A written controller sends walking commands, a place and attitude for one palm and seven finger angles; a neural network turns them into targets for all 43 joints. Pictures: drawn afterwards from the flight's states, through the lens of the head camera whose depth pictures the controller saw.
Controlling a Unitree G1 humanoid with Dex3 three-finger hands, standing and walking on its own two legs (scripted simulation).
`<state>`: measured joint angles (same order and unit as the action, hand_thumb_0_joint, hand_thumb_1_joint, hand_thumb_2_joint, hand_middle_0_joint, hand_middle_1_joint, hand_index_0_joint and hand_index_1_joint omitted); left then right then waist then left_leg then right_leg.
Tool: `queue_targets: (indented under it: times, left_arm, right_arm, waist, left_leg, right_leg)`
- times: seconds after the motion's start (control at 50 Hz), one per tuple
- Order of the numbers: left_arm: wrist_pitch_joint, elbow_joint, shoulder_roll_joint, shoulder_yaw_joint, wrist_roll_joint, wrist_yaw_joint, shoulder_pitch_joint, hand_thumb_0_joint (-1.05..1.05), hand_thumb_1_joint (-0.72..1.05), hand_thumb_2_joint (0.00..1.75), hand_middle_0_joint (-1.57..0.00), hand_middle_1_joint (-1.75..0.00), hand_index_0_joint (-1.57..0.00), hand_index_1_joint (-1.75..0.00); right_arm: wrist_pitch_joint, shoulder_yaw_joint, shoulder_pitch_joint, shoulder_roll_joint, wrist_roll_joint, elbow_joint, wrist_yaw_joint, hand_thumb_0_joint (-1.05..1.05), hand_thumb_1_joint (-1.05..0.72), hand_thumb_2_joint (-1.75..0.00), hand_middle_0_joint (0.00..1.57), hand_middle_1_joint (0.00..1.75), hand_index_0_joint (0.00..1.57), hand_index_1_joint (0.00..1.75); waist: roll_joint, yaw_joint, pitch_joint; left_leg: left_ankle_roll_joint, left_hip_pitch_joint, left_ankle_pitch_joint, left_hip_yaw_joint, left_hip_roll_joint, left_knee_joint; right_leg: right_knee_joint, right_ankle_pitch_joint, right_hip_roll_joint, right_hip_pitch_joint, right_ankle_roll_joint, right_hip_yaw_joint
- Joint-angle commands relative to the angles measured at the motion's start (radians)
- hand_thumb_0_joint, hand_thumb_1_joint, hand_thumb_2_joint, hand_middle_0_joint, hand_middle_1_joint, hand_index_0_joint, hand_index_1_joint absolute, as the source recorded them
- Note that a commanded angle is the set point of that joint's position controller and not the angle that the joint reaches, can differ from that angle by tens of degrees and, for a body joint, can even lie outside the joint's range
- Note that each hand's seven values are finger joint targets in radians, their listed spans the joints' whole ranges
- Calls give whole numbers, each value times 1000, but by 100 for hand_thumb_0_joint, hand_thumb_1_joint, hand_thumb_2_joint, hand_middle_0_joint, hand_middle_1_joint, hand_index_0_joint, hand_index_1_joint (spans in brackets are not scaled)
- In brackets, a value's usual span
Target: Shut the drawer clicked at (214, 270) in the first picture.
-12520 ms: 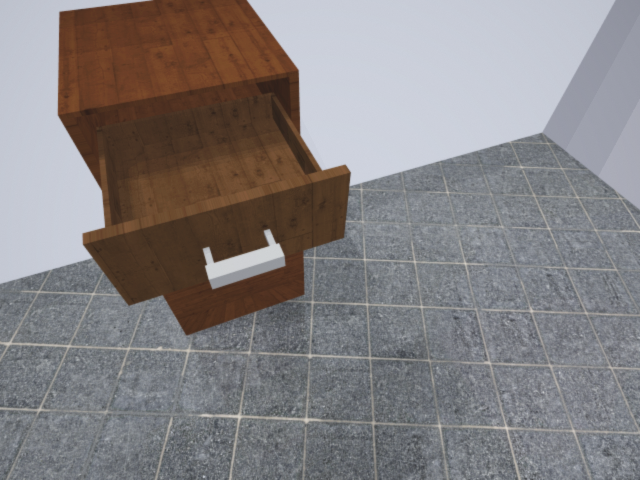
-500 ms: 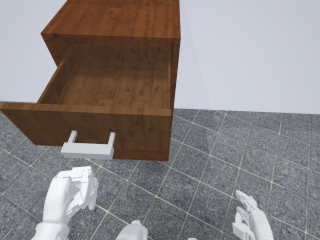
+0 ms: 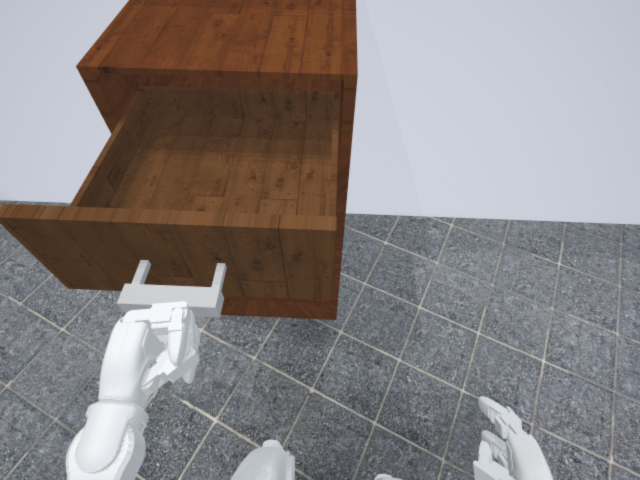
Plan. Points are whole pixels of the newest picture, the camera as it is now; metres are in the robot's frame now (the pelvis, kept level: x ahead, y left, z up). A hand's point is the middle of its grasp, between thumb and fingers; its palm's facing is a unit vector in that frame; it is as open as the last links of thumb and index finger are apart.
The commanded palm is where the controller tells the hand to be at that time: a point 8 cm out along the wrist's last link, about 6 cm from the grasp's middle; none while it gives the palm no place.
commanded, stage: push the drawer shut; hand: left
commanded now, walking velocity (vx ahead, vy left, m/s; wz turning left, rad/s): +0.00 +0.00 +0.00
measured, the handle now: (177, 284) +0.33 +0.19 +0.06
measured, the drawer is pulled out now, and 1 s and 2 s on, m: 0.29 0.16 0.04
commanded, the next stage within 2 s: none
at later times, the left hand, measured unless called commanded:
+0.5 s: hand (209, 293) +0.33 +0.15 +0.05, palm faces -0.01 -1.00 -0.07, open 3.2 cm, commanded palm +0.32 +0.20 +0.06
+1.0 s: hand (215, 256) +0.38 +0.16 +0.05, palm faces -0.01 -1.00 -0.06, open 3.0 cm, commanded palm +0.38 +0.21 +0.06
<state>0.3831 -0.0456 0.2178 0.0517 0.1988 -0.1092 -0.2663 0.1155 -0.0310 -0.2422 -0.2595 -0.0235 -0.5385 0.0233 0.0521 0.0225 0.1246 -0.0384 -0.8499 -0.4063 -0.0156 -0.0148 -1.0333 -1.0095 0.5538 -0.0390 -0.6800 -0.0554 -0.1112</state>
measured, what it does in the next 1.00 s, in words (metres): stands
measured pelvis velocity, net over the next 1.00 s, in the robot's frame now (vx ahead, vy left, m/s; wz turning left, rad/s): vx -0.02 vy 0.00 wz -0.01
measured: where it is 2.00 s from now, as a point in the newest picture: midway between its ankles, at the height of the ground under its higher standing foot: outside the picture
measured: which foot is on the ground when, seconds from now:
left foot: down 0.00-1.00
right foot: down 0.00-1.00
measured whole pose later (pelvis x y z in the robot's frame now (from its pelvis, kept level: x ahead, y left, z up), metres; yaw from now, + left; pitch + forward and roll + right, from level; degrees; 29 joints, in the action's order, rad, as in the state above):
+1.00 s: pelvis -0.02 +0.00 +0.00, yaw -1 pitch +14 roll -2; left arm 0.41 -0.70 0.26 0.14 0.15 -0.09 0.41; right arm 0.06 -0.04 -0.27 -0.26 -0.02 -0.65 0.01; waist 0.04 0.06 0.10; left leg -0.04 -0.89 -0.37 -0.02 -0.02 -1.01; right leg -1.00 0.52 -0.04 -0.73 -0.05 -0.10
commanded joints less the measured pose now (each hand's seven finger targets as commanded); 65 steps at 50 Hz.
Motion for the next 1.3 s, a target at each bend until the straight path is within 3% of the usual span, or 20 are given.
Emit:
queue_targets:
  times: [0.0, 0.12, 0.24, 0.26, 0.28, 0.32, 0.46, 0.58, 0.66, 0.72, 0.78, 0.9, 0.96, 0.98, 1.06, 1.08, 1.14, 1.18, 1.24, 1.28]
  left_arm:
    - [72, 182, 89, 35, 7, 13, 359, 0, 90, 90, -140, -160, -140, -160]
    - [47, 115, 86, 5, 0, 17, 547, 0, 90, 90, -140, -160, -140, -160]
    - [24, 26, 91, 12, -1, 31, 668, 0, 90, 90, -140, -160, -140, -160]
    - [24, -3, 133, 54, -3, 37, 676, 0, 90, 90, -140, -160, -140, -160]
    - [22, -37, 123, 52, -3, 37, 685, 0, 90, 90, -140, -160, -140, -160]
    - [28, -55, 118, 51, 0, 37, 741, 0, 90, 90, -140, -160, -140, -160]
    - [41, -190, 156, 100, -7, 42, 819, 0, 90, 90, -140, -160, -140, -160]
    - [65, -234, 157, 116, -8, 34, 859, 0, 90, 90, -140, -160, -140, -160]
    - [75, -265, 170, 120, -14, 36, 933, 0, 90, 90, -140, -160, -140, -160]
    - [83, -291, 171, 130, -16, 36, 945, 0, 90, 90, -140, -160, -140, -160]
    - [91, -308, 156, 109, -24, 39, 1014, 0, 90, 90, -140, -160, -140, -160]
    - [93, -406, 177, 121, -29, 40, 1141, 0, 90, 90, -140, -160, -140, -160]
    - [97, -443, 236, 170, -33, 38, 1171, 0, 90, 90, -140, -160, -140, -160]
    - [98, -449, 209, 150, -30, 33, 1195, 0, 90, 90, -140, -160, -140, -160]
    - [98, -521, 267, 197, -29, 21, 1252, 0, 90, 90, -140, -160, -140, -160]
    - [100, -529, 235, 173, -27, 15, 1279, 0, 90, 90, -140, -160, -140, -160]
    - [106, -579, 261, 199, -28, 12, 1313, 0, 90, 90, -140, -160, -140, -160]
    - [110, -600, 253, 201, -31, 9, 1321, 0, 90, 90, -140, -160, -140, -160]
    - [116, -657, 272, 207, -40, 13, 1388, 0, 90, 90, -140, -160, -140, -160]
    - [125, -678, 264, 198, -47, 10, 1447, 0, 90, 90, -140, -160, -140, -160]
  right_arm:
    - [53, 51, 64, -121, -4, 116, 19, 0, -90, -90, 20, 30, 20, 30]
    - [55, 45, 65, -127, -12, 88, 31, 0, -90, -90, 20, 30, 20, 30]
    - [52, 41, 61, -128, -13, 71, 32, 0, -90, -90, 20, 30, 20, 30]
    - [49, 40, 55, -135, -12, 62, 33, 0, -90, -90, 20, 30, 20, 30]
    - [46, 38, 57, -131, -12, 62, 32, 0, -90, -90, 20, 30, 20, 30]
    - [46, 37, 55, -129, -13, 59, 29, 0, -90, -90, 20, 30, 20, 30]
    - [30, 42, 25, -137, -10, 43, 17, 0, -90, -90, 20, 30, 20, 30]
    - [18, 52, -4, -142, -8, 33, 8, 0, -90, -90, 20, 30, 20, 30]
    - [9, 57, -21, -148, -7, 21, 6, 0, -90, -90, 20, 30, 20, 30]
    - [2, 61, -34, -149, -5, 15, 3, 0, -90, -90, 20, 30, 20, 30]
    - [-1, 61, -41, -150, -4, 7, 1, 0, -90, -90, 20, 30, 20, 30]
    - [-17, 57, -57, -154, -2, -11, 3, 0, -90, -90, 20, 30, 20, 30]
    - [-24, 57, -70, -160, 0, -16, 6, 0, -90, -90, 20, 30, 20, 30]
    - [-25, 54, -70, -153, 0, -16, 5, 0, -90, -90, 20, 30, 20, 30]
    - [-36, 51, -86, -158, 0, -23, 6, 0, -90, -90, 20, 30, 20, 30]
    - [-36, 50, -86, -152, 0, -23, 5, 0, -90, -90, 20, 30, 20, 30]
    - [-42, 53, -101, -156, 2, -30, 1, 0, -90, -90, 20, 30, 20, 30]
    - [-44, 54, -112, -157, 5, -30, -4, 0, -90, -90, 20, 30, 20, 30]
    - [-52, 54, -128, -162, 7, -41, -5, 0, -90, -90, 20, 30, 20, 30]
    - [-53, 56, -142, -162, 10, -50, -7, 0, -90, -90, 20, 30, 20, 30]
  waist:
    - [-16, 63, 196]
    - [2, 74, 229]
    - [-1, 72, 242]
    - [-27, 70, 238]
    - [-29, 65, 234]
    - [-4, 66, 237]
    - [-34, 63, 224]
    - [-20, 57, 276]
    - [-18, 72, 275]
    - [-11, 65, 295]
    - [11, 79, 301]
    - [-12, 102, 288]
    - [-8, 93, 317]
    - [0, 101, 332]
    - [-7, 99, 321]
    - [18, 107, 330]
    - [6, 107, 330]
    - [45, 103, 349]
    - [2, 120, 334]
    - [27, 132, 344]
  left_leg:
    - [-4, 276, 84, 73, -7, 119]
    - [-5, 306, 37, 87, -6, 135]
    - [-2, 325, 31, 87, -5, 151]
    - [-5, 310, 36, 86, -7, 147]
    - [-2, 302, 36, 82, -5, 151]
    - [0, 309, 32, 80, -3, 154]
    - [-1, 284, 54, 70, -1, 154]
    - [3, 328, 108, 70, -2, 156]
    - [3, 338, 111, 77, -5, 153]
    - [7, 356, 122, 78, -5, 154]
    - [8, 376, 114, 88, -7, 152]
    - [4, 352, 73, 90, -6, 145]
    - [3, 351, 82, 91, -7, 138]
    - [3, 358, 100, 88, -4, 135]
    - [3, 319, 96, 86, -5, 124]
    - [3, 329, 108, 83, -2, 121]
    - [5, 321, 107, 85, -5, 117]
    - [8, 353, 126, 93, -6, 115]
    - [3, 310, 99, 92, -7, 107]
    - [1, 325, 104, 97, -8, 97]
  right_leg:
    - [189, -182, 15, -74, 43, 100]
    - [201, -131, 16, -86, 41, 103]
    - [220, -128, 18, -75, 42, 106]
    - [224, -129, 16, -67, 43, 110]
    - [224, -128, 17, -59, 42, 113]
    - [229, -124, 19, -60, 41, 116]
    - [236, -152, 18, -38, 43, 125]
    - [216, -219, 14, -36, 41, 113]
    - [207, -218, 8, -64, 41, 107]
    - [202, -229, 8, -66, 39, 103]
    - [194, -211, 5, -105, 37, 97]
    - [200, -179, 1, -130, 40, 103]
    - [194, -183, -1, -117, 38, 107]
    - [193, -203, 0, -113, 39, 109]
    - [188, -202, -3, -105, 37, 112]
    - [187, -214, -2, -113, 37, 114]
    - [185, -210, -3, -121, 37, 113]
    - [173, -214, -7, -149, 32, 100]
    - [174, -192, -8, -157, 36, 108]
    - [162, -191, -9, -193, 35, 103]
